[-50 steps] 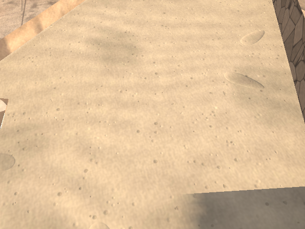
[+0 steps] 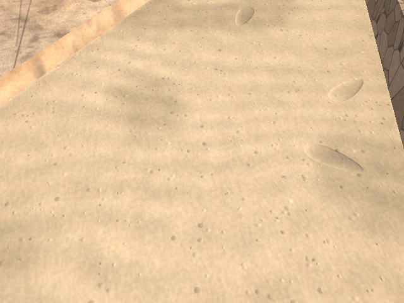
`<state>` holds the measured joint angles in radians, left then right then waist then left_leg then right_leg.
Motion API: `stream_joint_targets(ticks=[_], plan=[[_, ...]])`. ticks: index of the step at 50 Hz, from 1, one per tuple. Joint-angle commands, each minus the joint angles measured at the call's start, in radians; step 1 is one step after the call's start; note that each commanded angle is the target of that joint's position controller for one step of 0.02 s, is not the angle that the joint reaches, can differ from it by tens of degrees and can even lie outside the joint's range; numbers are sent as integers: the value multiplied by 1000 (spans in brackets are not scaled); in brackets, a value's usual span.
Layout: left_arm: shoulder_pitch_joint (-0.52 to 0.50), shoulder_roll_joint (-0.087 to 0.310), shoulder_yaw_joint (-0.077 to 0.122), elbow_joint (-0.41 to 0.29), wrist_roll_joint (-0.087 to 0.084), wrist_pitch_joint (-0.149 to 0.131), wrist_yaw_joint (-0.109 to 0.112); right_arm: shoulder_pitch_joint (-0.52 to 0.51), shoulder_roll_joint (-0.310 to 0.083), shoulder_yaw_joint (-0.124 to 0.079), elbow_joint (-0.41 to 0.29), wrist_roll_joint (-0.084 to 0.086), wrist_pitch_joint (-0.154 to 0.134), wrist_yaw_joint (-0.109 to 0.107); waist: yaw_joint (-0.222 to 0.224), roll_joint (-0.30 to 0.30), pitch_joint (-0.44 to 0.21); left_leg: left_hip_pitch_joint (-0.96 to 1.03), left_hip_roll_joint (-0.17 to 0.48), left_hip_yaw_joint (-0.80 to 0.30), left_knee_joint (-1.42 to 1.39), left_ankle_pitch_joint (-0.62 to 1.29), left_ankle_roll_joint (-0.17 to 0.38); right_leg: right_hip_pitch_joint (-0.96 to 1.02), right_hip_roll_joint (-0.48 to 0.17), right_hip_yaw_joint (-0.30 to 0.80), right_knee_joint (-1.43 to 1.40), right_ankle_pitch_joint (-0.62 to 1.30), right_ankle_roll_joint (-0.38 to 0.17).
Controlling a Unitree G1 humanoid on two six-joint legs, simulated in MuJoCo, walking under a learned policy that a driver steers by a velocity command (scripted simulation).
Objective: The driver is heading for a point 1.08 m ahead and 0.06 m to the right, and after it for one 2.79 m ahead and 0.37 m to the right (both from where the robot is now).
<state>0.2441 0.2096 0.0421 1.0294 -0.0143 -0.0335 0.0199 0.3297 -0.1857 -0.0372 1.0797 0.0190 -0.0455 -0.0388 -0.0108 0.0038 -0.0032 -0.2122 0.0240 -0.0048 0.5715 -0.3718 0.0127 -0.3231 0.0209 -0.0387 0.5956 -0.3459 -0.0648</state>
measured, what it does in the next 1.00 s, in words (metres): walks ahead: left foot, then right foot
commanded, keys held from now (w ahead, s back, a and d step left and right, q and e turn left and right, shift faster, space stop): w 0.36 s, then no key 0.64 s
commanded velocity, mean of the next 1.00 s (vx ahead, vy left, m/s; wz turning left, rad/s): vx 0.23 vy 0.00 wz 0.00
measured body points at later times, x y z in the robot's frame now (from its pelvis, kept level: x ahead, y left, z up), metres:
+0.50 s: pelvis +0.18 +0.00 +0.00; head +0.21 -0.01 +0.45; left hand +0.10 +0.23 -0.14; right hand +0.40 -0.22 -0.10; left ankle +0.37 +0.12 -0.70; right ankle +0.04 -0.10 -0.73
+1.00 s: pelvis +0.30 +0.03 +0.00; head +0.30 +0.01 +0.45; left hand +0.34 +0.28 -0.14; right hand +0.40 -0.22 -0.14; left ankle +0.37 +0.11 -0.73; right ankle +0.32 -0.11 -0.73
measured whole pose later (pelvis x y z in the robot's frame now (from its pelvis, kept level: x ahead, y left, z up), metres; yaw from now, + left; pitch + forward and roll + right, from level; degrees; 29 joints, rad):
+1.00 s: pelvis +0.30 +0.03 +0.00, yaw -1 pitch +0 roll +1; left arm 0.24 0.19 0.04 1.05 0.02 0.00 0.05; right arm 0.15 -0.21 -0.03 1.00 0.00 -0.02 -0.03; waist 0.00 0.02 -0.01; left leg -0.32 -0.05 0.08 0.44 -0.14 0.06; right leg -0.29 -0.05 0.01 0.54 -0.26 0.02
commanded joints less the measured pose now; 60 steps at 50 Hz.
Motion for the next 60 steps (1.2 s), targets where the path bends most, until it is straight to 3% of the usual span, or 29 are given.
stream_joint_targets(ticks=[1,3,5,6,7,8,9,11,14,19,22,24,27,28,29,30,31,32,33,34,38,41,45,46,47,48,50,54,60], plan=[[-85,39,8,-74,-9,-54,-15,112,-184,-42,-9,13,-33,3,-29,162,132,23,251,-365,-315,-282,204,-195,1,-19,72,-51,-32],[-74,44,10,-75,-12,-73,-27,78,-174,-43,-21,12,-43,9,1,156,128,46,291,-388,-287,-95,212,-180,-20,-6,59,-16,-53],[64,60,22,-23,-18,-76,-29,-11,-164,-41,-53,15,-41,17,79,117,91,-73,211,-255,-201,33,150,72,-12,-1,-66,19,-69],[183,113,42,15,-16,-75,-25,-86,-147,-35,-88,17,-45,19,132,21,79,-213,112,-124,-29,179,90,240,-71,123,-165,12,-99],[319,231,78,49,-19,-73,-26,-102,-81,-21,-122,10,-61,18,160,-256,31,-430,-40,64,332,163,7,465,-247,454,-303,40,-194],[372,195,59,54,-2,-80,-35,-115,-91,-22,-135,3,-77,19,164,-280,-2,-596,-62,-18,574,-136,8,554,-391,715,-382,152,-260],[296,132,34,37,12,-85,-34,-109,-115,-31,-132,18,-84,30,106,-152,31,-659,3,-81,703,-116,41,527,-399,640,-349,208,-236],[181,106,17,-4,9,-86,-41,-115,-105,-33,-126,23,-84,41,54,-40,57,-671,73,-67,686,55,76,451,-333,436,-372,283,-181],[190,66,-4,1,15,-65,-35,-138,-91,-44,-130,10,-65,45,34,-68,61,-580,101,-16,548,171,58,366,-244,243,-414,432,-126],[196,131,3,-8,22,-54,-5,-357,-49,-19,-216,0,-53,49,60,-66,127,-492,53,43,167,361,9,235,-198,124,-472,495,-117],[234,148,9,13,14,-51,-1,-421,-63,-14,-241,2,-52,59,71,-95,123,-352,5,71,37,432,11,210,-197,80,-438,635,-103],[222,143,13,23,6,-47,0,-411,-90,-18,-248,4,-49,65,43,-112,102,-308,0,41,-12,443,40,268,-217,73,-382,722,-82],[149,148,20,9,7,-36,3,-188,-174,-55,-177,-15,-56,62,-83,-116,-44,-48,-57,48,-78,464,98,335,-186,59,-129,918,-25],[162,138,16,2,13,-36,0,-91,-219,-69,-148,-24,-57,56,-114,-67,-118,140,6,6,-84,707,123,250,-131,36,46,789,14],[252,69,-5,-2,42,-40,-6,0,-278,-72,-132,-53,-50,50,-78,128,-270,468,240,-227,18,1110,227,-15,-25,10,391,225,58],[387,-6,-25,39,10,-46,-14,17,-246,-54,-127,-49,-42,57,-37,285,-463,597,424,-536,-91,1132,391,-147,77,112,683,-356,89],[354,76,-3,50,-6,-46,-17,-52,-207,-45,-144,-25,-35,66,-39,154,-409,431,371,-504,-166,843,356,-150,24,196,758,-317,86],[230,98,5,13,-18,-37,-12,-178,-172,-32,-171,-13,-31,64,-18,94,-232,262,322,-381,-212,637,301,-219,-23,130,746,-257,87],[162,97,10,-1,-8,-21,1,-257,-134,-16,-182,-16,-32,64,8,18,-133,90,272,-296,-268,531,259,-196,-67,106,679,-188,92],[146,97,19,-8,4,-3,15,-300,-110,-7,-185,-26,-35,62,34,24,-95,-37,233,-235,-301,449,228,-132,-101,110,596,-140,91],[169,46,16,-5,17,30,41,-296,-126,-9,-157,-60,-31,50,72,104,-74,-209,162,-126,-357,356,220,37,-100,72,316,-85,87],[112,68,18,-17,22,45,42,-274,-154,-14,-153,-45,-20,31,52,108,-97,-196,175,-160,-386,90,215,82,-95,64,160,-3,84],[100,62,19,3,39,49,28,-256,-133,-6,-135,-16,6,15,72,74,-16,-281,132,-152,-395,-226,125,191,-70,27,-49,114,49],[96,68,16,0,44,47,28,-226,-122,-2,-123,-14,9,15,65,42,20,-277,108,-140,-372,-245,85,178,-101,62,-136,116,29],[80,121,25,-1,38,44,31,-188,-130,-8,-119,-14,12,13,23,-25,60,-258,61,-97,-333,-184,57,114,-128,89,-177,21,3],[67,135,32,14,25,38,30,-175,-132,-12,-119,-17,16,8,4,-111,82,-159,9,-27,-285,-92,40,-22,-115,100,-216,-132,-7],[23,84,21,14,28,16,26,-171,-118,-10,-114,-26,19,3,-12,-144,60,-16,5,-8,-204,45,45,-101,-114,109,-282,-156,22],[28,71,19,20,19,-7,25,-157,-108,-8,-91,-29,21,6,-4,-55,32,-15,13,-8,-187,111,66,-23,-96,86,-240,-4,47],[72,72,16,39,17,-7,22,-163,-106,-6,-73,-20,18,14,15,-13,-19,18,15,-1,-145,304,68,62,-85,65,-186,188,39]])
